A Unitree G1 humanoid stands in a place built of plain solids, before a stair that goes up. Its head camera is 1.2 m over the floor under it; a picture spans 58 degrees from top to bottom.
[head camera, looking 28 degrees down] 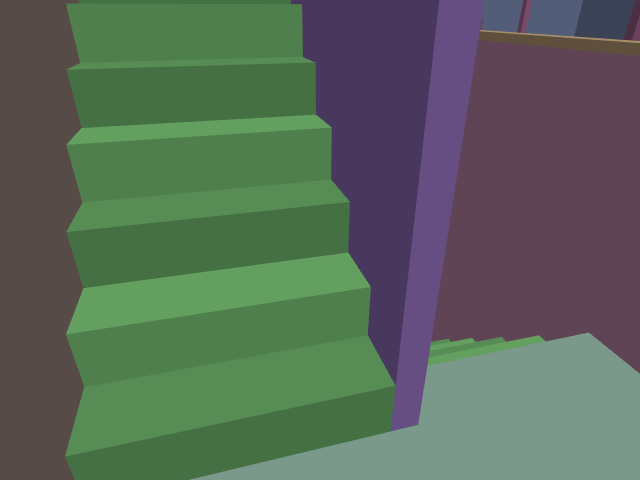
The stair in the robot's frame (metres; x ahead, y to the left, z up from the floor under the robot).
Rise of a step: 0.20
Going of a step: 0.23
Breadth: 0.90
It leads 15 degrees to the left of straight ahead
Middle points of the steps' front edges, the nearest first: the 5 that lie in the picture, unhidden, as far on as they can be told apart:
0.82 0.21 0.20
1.05 0.27 0.41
1.28 0.33 0.61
1.50 0.39 0.81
1.73 0.45 1.02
